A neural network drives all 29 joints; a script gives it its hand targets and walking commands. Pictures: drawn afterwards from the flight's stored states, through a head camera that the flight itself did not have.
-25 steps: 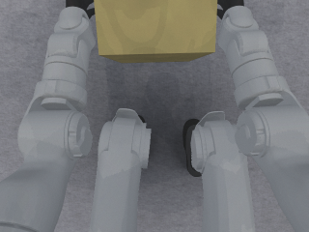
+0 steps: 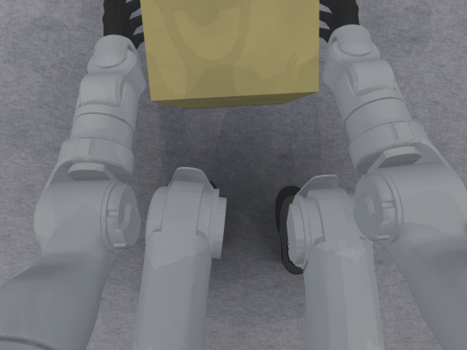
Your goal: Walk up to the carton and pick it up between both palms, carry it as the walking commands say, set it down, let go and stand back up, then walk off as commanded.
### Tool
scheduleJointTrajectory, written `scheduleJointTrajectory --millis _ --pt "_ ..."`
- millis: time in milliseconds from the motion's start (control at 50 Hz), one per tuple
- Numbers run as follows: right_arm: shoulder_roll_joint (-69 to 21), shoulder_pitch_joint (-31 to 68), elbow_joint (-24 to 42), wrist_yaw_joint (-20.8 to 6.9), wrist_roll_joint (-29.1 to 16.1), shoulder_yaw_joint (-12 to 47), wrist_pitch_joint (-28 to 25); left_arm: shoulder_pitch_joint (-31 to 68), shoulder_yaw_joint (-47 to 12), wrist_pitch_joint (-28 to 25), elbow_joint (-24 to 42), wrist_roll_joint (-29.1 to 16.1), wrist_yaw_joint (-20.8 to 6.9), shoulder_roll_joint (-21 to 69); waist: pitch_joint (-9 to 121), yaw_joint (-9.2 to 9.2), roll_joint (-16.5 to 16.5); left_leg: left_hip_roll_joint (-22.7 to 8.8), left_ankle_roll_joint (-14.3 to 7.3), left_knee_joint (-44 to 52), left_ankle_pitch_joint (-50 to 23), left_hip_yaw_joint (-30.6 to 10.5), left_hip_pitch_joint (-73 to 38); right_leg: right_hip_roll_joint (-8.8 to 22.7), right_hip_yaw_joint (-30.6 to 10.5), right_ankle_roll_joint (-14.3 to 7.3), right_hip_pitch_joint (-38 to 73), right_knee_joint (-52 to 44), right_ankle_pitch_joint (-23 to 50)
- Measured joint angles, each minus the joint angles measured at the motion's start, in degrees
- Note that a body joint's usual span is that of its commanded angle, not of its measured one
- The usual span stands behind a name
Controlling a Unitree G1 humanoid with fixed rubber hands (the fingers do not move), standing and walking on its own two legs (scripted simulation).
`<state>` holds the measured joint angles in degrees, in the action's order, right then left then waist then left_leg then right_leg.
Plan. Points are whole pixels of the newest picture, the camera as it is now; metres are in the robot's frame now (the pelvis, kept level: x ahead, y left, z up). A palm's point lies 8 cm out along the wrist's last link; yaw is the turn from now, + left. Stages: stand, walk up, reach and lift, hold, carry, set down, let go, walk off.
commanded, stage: set down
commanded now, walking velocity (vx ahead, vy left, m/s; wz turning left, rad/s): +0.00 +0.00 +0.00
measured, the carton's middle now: (231, 38) +0.53 +0.05 -0.25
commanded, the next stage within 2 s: none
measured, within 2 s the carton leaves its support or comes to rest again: neither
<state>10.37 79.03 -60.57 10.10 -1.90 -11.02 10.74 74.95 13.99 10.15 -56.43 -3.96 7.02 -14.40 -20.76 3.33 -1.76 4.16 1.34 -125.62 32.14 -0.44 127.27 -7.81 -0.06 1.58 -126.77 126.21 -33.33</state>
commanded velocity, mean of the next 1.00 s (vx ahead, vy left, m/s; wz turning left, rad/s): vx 0.00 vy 0.00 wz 0.00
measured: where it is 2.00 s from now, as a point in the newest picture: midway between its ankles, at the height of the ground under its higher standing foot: (245, 241)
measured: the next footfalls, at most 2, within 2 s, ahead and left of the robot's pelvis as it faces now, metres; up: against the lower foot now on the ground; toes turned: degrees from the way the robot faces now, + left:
none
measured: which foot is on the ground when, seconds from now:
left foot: down 0.00-1.00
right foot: down 0.00-1.00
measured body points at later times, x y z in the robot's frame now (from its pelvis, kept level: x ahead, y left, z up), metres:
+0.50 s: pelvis +0.00 +0.00 +0.00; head +0.35 +0.02 +0.27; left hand +0.51 +0.21 -0.18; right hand +0.54 -0.10 -0.18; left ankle +0.12 +0.11 -0.34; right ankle +0.11 -0.11 -0.34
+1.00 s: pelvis +0.00 +0.00 +0.01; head +0.37 +0.02 +0.25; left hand +0.51 +0.21 -0.19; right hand +0.54 -0.11 -0.19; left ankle +0.12 +0.11 -0.34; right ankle +0.11 -0.11 -0.34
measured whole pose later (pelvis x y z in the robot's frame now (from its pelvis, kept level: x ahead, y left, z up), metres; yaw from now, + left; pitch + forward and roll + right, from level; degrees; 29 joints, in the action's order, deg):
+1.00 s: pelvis +0.00 +0.00 +0.01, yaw +1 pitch +33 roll +0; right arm 14.3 82.3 -65.2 7.7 -3.7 -9.5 4.6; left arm 79.7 11.7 3.3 -65.4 -6.9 4.4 -17.0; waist -24.6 2.8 0.1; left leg 4.7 1.0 -124.5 31.5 0.2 125.9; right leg -7.1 -0.8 2.1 -125.0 125.5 -33.6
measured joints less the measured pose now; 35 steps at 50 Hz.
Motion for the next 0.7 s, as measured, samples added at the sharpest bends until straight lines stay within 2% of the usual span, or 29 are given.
scheduleJointTrajectory --millis 280,700 --pt "-0.26 -0.10 -1.05 -1.62 2.03 -2.13 -1.02 0.45 1.35 -0.90 -2.05 1.41 -2.44 -0.27 0.57 -0.31 0.44 0.11 -0.54 -0.31 0.06 0.47 0.42 0.17 -0.38 0.27 -0.17 0.39 -0.40" --pt "-0.09 0.87 -2.42 -3.44 4.20 -3.36 -1.54 1.01 2.73 -1.46 -3.20 3.16 -3.88 -0.60 -0.34 -0.48 0.84 0.29 -0.16 -0.87 0.04 0.30 0.03 0.41 -0.10 0.03 0.20 1.08 -0.45"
